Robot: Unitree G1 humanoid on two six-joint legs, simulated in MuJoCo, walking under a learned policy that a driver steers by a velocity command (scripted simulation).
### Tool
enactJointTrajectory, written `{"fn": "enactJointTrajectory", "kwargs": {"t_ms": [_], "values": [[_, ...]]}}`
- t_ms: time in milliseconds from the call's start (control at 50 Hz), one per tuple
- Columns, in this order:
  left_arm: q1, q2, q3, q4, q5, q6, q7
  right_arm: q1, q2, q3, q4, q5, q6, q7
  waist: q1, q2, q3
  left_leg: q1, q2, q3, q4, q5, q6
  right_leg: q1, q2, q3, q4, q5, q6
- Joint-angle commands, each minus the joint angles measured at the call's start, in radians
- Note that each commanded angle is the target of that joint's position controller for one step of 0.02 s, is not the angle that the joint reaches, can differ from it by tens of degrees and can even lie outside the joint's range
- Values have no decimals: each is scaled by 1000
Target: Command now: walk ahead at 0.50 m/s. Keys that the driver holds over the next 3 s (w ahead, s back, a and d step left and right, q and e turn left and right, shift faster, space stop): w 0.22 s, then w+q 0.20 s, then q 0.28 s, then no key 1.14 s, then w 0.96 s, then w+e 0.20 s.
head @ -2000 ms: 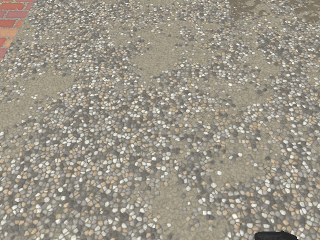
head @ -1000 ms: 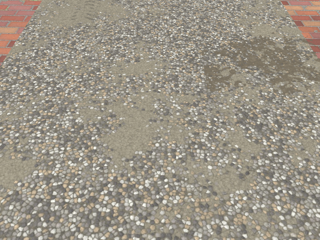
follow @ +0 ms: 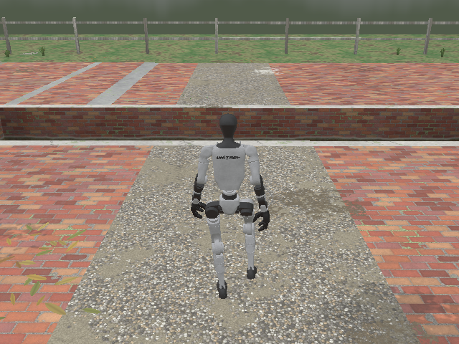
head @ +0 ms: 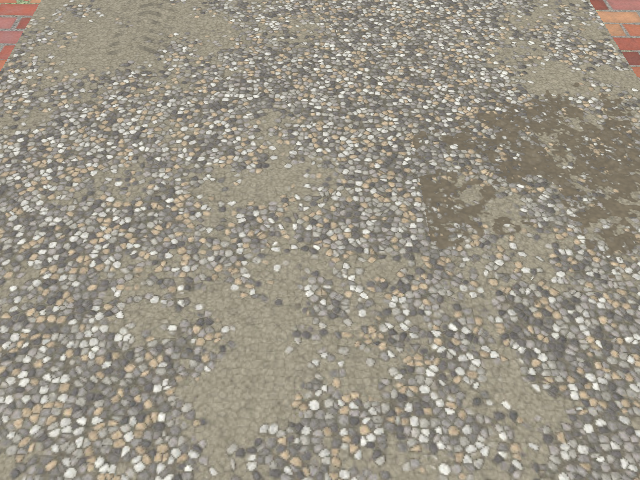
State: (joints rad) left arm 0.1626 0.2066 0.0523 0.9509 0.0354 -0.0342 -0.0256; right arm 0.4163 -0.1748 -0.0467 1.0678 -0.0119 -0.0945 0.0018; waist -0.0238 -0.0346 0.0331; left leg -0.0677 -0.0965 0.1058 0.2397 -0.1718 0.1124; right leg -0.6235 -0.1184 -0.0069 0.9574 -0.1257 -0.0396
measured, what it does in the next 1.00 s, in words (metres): walks ahead, turning left: right foot, then left foot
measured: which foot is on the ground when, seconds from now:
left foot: down 0.00-0.30, up 0.32-0.74, down 0.76-1.00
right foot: up 0.00-0.26, down 0.28-0.76, up 0.78-1.00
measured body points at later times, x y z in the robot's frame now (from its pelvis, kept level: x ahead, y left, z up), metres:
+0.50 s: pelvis +0.28 -0.05 +0.00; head +0.30 -0.06 +0.45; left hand +0.29 +0.20 -0.14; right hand +0.34 -0.30 -0.15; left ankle +0.27 +0.09 -0.66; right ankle +0.29 -0.12 -0.75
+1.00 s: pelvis +0.40 -0.01 -0.01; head +0.43 +0.01 +0.44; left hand +0.41 +0.24 -0.16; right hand +0.56 -0.22 -0.14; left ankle +0.47 +0.05 -0.75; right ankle +0.43 -0.16 -0.69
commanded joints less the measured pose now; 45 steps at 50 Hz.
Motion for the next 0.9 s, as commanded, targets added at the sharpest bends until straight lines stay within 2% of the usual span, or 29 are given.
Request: {"fn": "enactJointTrajectory", "kwargs": {"t_ms": [20, 120, 180, 220, 240, 260, 280, 300, 320, 340, 360, 380, 400, 420, 440, 480, 500, 560, 620, 680, 720, 740, 760, 780, 800, 820, 840, 860, 900], "values": [[-68, 33, 1, -62, -8, -2, -4, 40, -106, -10, -39, 2, -14, -3, 7, 73, 72, -22, 273, -191, -152, 187, 86, -62, 1, -25, -124, 98, 20], [-207, 26, -8, -108, -13, -9, -5, 130, -105, -5, -10, -5, -13, -12, -37, 92, 83, 112, 284, -155, -111, 341, 83, -59, 42, -65, -292, 129, 4], [-254, 35, -7, -135, -14, -19, -4, 149, -117, -8, 4, -15, -8, -20, -41, 99, 92, 202, 315, -152, -57, 455, 93, -54, 62, -75, -354, 58, -25], [-211, 44, -1, -132, -15, -29, 1, 118, -130, -11, 5, -18, -7, -25, -5, 109, 73, 216, 322, -129, 21, 647, 77, 48, 98, -93, -402, -16, -59], [-142, 58, 7, -113, -14, -35, 8, 106, -138, -13, 5, -17, -6, -26, 25, 116, 38, 198, 316, -129, 107, 791, 64, 163, 131, -102, -422, -50, -76], [5, 76, 19, -67, -12, -43, 16, 86, -146, -14, 4, -14, -3, -23, 90, 101, -34, 165, 290, -116, 265, 846, 49, 337, 161, -111, -481, -28, -97], [192, 123, 38, -13, 7, -56, 28, 62, -136, -9, -12, -3, -3, -19, 163, 73, -139, 0, 250, -98, 483, 672, 32, 614, 86, -32, -504, -1, -130], [334, 233, 66, -1, 36, -61, 38, 104, -52, 12, -56, 35, -4, -8, 171, -95, -298, -319, 133, -37, 843, 187, -12, 926, -221, 355, -545, -139, -208], [298, 239, 70, -5, 12, -45, 25, 156, -84, -6, -41, 37, 1, -12, 133, -150, -360, -485, 28, -109, 1059, -334, -10, 953, -344, 657, -672, -147, -269], [181, 180, 55, -23, -10, -39, 21, 75, -130, -22, -52, 17, 10, -15, 89, -36, -203, -537, 106, -166, 1087, -248, -1, 803, -297, 513, -694, -211, -232], [97, 108, 35, -37, -15, -45, 17, 9, -106, -18, -68, 10, 9, -10, 70, 6, -81, -534, 143, -164, 1041, -170, -2, 647, -255, 377, -743, -192, -199], [63, 68, 24, -34, -12, -53, 18, -9, -79, -17, -69, 6, 15, -6, 43, 11, -15, -502, 172, -160, 986, -127, -3, 546, -207, 270, -780, -140, -152], [69, 42, 15, -19, -15, -60, 24, -10, -71, -21, -73, -12, 28, 0, 20, -15, 12, -469, 189, -159, 949, -108, -10, 483, -170, 188, -797, -76, -121], [85, 32, 11, -8, -15, -66, 30, 6, -53, -20, -69, -19, 43, 9, 4, -28, 16, -446, 192, -153, 941, -92, -17, 457, -150, 127, -805, -28, -105], [109, 37, 10, -1, -18, -75, 34, 1, -47, -23, -76, -20, 54, 13, -3, -21, 23, -445, 185, -142, 941, -83, -25, 447, -149, 83, -797, 124, -106], [140, 63, 13, 9, -23, -89, 39, -28, -38, -26, -96, -19, 69, 13, -26, -14, 25, -481, 177, -117, 918, -52, -41, 459, -143, -24, -753, 474, -106], [148, 70, 13, 9, -21, -90, 41, -54, -36, -25, -109, -18, 73, 13, -29, -23, 24, -498, 174, -102, 887, -22, -47, 462, -136, -69, -739, 568, -104], [141, 66, 6, 6, -24, -81, 50, -166, -27, -14, -162, -13, 73, 22, -21, -67, 37, -475, 157, -44, 663, 103, -57, 441, -83, -184, -717, 617, -88], [177, 95, 10, 12, -27, -70, 64, -252, -24, -2, -198, -15, 73, 30, 14, -67, 16, -414, 126, 13, 480, 180, -49, 498, -92, -223, -672, 647, -89], [191, 119, 21, 14, -27, -52, 76, -237, -59, -10, -215, -27, 73, 30, 6, -79, -17, -368, 103, 25, 424, 93, -15, 578, -136, -223, -559, 725, -89], [188, 130, 29, 8, -26, -37, 82, -175, -87, -22, -205, -34, 67, 26, -13, -77, -49, -297, 69, 24, 372, 12, 21, 602, -149, -216, -412, 771, -84], [184, 133, 31, 5, -26, -27, 79, -105, -98, -30, -185, -38, 55, 21, -45, -41, -84, -215, 49, 17, 285, 57, 41, 592, -134, -222, -268, 707, -67], [209, 144, 35, -1, -29, -21, 72, -44, -157, -47, -177, -45, 38, 10, -79, 59, -139, -75, 122, -83, 194, 392, 77, 505, -83, -238, -43, 462, -20], [292, 45, 16, -42, -30, -13, 63, -54, -261, -72, -189, -39, 36, -1, -5, 269, -240, 179, 430, -399, 310, 1082, 213, 226, 70, -235, 275, -465, 21], [292, 65, 16, -43, -30, 9, 62, -8, -258, -71, -198, 11, 55, -7, -44, 203, -372, 202, 522, -564, 216, 977, 342, 148, 137, -51, 405, -548, 36], [230, 72, 18, -47, -25, 21, 60, -74, -215, -60, -213, 17, 70, -16, -31, 111, -279, 95, 491, -502, 147, 716, 323, 115, 93, -7, 412, -485, 40], [163, 63, 16, -59, -19, 23, 59, -150, -157, -41, -222, 13, 77, -22, -17, 81, -152, -28, 439, -443, 92, 545, 278, 91, 73, 1, 357, -421, 40], [133, 69, 19, -59, -11, 25, 60, -189, -121, -28, -220, 8, 79, -26, 7, 54, -83, -106, 385, -383, 56, 477, 223, 109, 53, 11, 279, -363, 41], [183, 67, 21, -36, 3, 51, 60, -213, -98, -17, -217, -1, 77, -31, 40, 71, -86, -187, 322, -295, 34, 439, 168, 212, 60, 4, 195, -301, 40]]}}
